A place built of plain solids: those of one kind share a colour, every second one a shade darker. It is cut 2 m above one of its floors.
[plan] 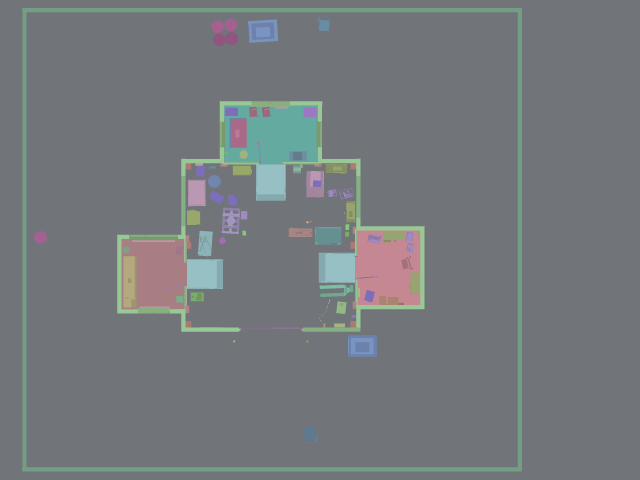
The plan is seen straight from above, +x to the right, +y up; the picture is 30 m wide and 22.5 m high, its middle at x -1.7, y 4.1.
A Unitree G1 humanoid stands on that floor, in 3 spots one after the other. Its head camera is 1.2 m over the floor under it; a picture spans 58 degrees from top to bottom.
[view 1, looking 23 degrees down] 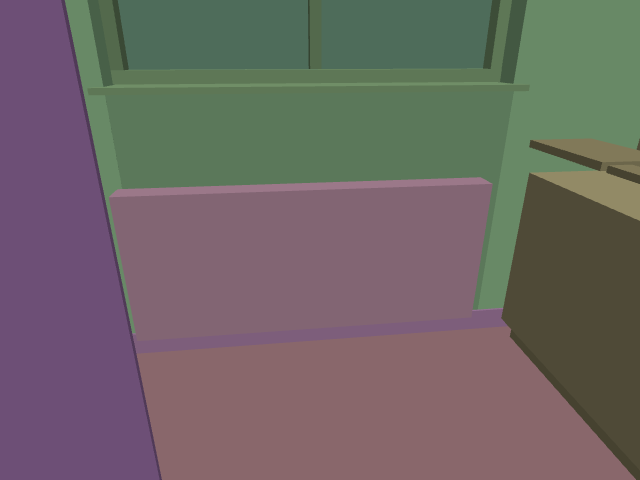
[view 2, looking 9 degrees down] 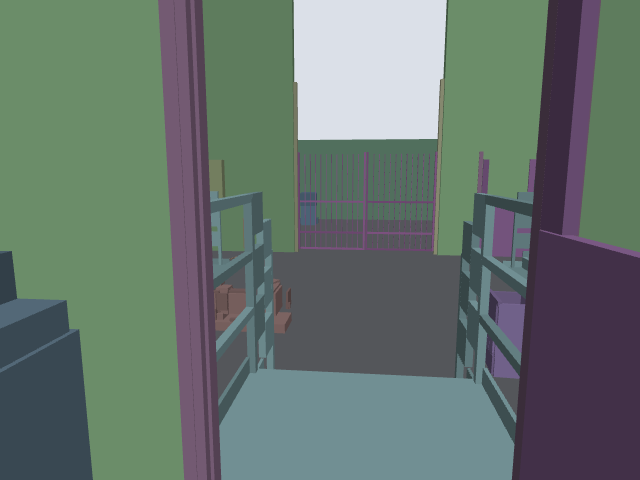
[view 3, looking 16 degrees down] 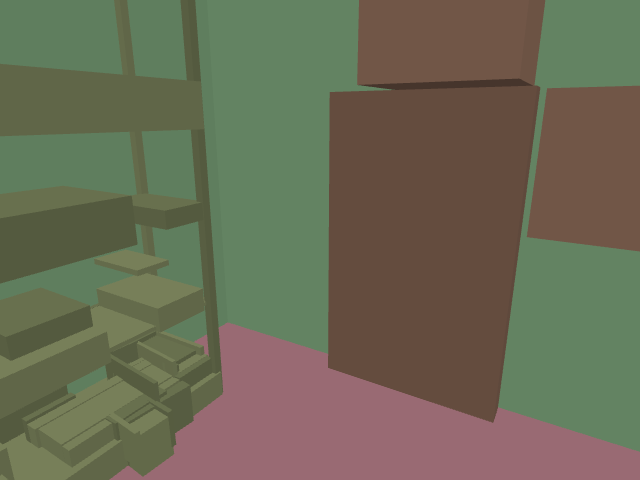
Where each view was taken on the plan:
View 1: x -9.30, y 2.50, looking -97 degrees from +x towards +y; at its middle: radiator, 1.65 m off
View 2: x -4.00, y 9.00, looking -84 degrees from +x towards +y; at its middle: ground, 10.93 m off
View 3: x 1.30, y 2.80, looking -59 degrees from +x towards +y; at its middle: wall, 2.13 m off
